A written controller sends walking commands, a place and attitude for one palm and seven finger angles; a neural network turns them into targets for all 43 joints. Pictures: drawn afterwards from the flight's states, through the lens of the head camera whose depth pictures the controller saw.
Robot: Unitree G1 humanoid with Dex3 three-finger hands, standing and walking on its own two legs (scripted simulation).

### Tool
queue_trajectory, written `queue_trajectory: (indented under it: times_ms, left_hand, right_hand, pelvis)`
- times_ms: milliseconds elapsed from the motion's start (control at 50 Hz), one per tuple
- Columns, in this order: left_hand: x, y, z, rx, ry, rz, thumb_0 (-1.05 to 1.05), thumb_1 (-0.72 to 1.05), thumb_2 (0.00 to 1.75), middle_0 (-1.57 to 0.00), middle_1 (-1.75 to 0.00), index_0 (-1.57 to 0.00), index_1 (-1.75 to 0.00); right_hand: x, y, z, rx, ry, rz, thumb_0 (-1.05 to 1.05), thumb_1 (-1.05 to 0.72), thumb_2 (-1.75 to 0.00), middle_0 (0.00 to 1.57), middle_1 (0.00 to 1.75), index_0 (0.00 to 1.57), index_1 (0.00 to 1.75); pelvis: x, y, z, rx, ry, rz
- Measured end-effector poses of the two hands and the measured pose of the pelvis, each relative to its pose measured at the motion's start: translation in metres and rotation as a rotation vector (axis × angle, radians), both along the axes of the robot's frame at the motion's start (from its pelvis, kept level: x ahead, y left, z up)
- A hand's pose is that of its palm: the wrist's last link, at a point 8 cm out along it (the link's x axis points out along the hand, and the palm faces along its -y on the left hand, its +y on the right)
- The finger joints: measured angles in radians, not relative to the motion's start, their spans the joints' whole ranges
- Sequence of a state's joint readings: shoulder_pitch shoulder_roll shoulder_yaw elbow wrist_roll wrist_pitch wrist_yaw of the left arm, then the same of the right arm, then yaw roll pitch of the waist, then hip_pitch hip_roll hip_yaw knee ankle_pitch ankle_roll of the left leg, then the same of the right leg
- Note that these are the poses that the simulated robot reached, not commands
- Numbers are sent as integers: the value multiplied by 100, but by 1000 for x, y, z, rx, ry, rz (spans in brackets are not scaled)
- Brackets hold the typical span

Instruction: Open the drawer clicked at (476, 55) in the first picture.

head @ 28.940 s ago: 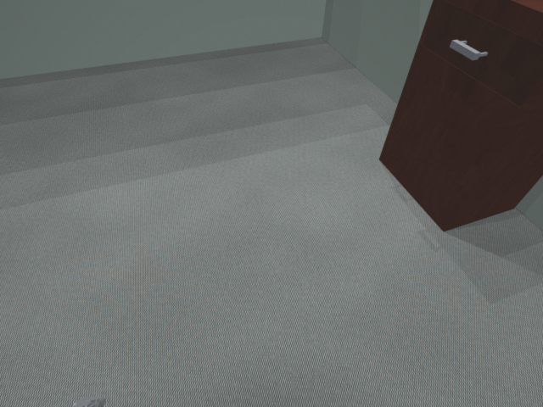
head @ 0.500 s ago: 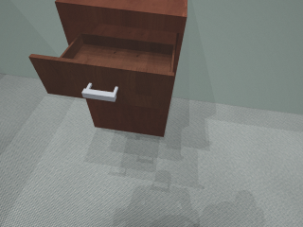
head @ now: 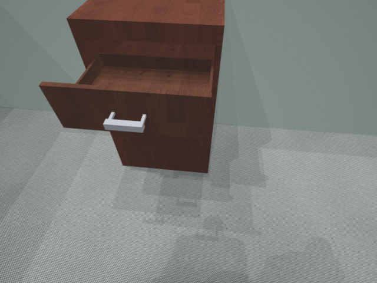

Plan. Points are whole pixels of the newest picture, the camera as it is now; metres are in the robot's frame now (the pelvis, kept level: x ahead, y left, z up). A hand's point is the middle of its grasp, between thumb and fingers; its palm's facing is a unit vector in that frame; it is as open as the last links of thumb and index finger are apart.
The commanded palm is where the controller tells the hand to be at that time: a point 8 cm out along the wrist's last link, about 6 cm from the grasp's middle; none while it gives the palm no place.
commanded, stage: let the arm hang, fingers relaxed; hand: left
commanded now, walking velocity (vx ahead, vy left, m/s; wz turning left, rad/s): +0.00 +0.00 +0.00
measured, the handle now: (126, 120) +0.56 +0.23 -0.02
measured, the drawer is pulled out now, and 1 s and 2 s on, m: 0.30 0.30 0.30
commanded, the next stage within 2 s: look to check the result in 0.28 s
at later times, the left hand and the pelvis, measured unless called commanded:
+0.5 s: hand out of the picture -0.02 +0.15 -0.17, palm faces +0.06 -0.98 -0.19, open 7.4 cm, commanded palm none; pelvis +0.00 -0.01 +0.00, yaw +0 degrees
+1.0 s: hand out of the picture +0.01 +0.14 -0.17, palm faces +0.05 -0.98 -0.19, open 7.3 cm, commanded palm none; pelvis +0.01 -0.02 +0.00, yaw +0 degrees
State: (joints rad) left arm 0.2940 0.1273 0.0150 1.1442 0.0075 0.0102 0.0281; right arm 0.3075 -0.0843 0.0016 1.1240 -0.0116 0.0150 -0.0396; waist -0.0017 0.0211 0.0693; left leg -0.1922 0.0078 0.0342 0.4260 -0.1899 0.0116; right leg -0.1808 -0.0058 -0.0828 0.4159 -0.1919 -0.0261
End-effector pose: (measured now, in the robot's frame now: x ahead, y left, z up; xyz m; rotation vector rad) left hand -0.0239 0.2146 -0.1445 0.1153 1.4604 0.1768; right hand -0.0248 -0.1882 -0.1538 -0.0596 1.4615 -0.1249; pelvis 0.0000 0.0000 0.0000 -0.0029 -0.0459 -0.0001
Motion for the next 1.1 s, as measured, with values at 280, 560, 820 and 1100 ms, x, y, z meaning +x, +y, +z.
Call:
queue_trajectory:
  times_ms: [280,560,820,1100]
  left_hand:
    - [13,-6,-1,4,-34,-5,0,92,90,-20,-30,-20,-30]
    - [1,-16,1,4,9,12,0,91,90,-20,-30,-20,-30]
    - [17,-25,0,-4,-20,7,0,91,90,-20,-30,-20,-30]
    - [32,-21,3,15,-29,-4,0,91,90,-20,-30,-20,-30]
  right_hand:
    - [-14,-10,0,-18,21,-27,0,-91,-90,20,30,20,30]
    - [-7,-24,0,-24,25,-17,0,-91,-90,20,30,20,30]
    - [9,-28,0,-23,-2,-12,0,-91,-90,20,30,20,30]
    - [14,-32,0,-25,8,-16,0,-90,-90,20,30,20,30]
  pelvis:
    - [-2,-5,-1,4,5,-3]
    - [2,-14,0,4,5,-1]
    - [8,-20,0,2,6,-1]
    - [15,-23,1,4,11,-6]
